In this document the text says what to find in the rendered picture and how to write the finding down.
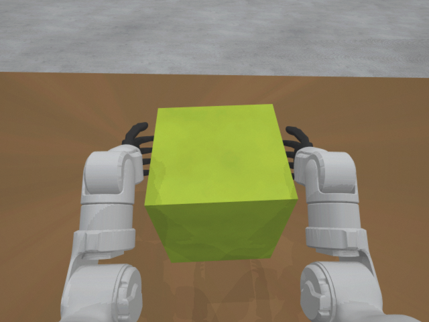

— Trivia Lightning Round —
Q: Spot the right robot hand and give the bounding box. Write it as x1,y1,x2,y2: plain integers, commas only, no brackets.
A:
282,126,313,180

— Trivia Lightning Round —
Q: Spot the right robot upper arm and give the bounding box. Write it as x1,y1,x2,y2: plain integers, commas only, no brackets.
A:
300,262,421,322

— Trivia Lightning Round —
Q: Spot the left robot hand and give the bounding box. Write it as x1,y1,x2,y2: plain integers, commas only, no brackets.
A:
122,122,154,176

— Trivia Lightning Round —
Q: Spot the carton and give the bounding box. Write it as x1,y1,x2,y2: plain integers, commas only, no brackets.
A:
144,104,298,263

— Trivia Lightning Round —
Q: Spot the left robot upper arm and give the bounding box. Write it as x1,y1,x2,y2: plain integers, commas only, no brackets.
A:
59,264,143,322

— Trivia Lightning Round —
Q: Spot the robot left forearm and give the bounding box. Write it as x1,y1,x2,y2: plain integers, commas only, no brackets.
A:
60,144,143,318

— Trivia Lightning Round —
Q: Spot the robot right forearm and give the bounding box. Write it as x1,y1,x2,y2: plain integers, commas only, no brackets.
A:
294,147,383,309

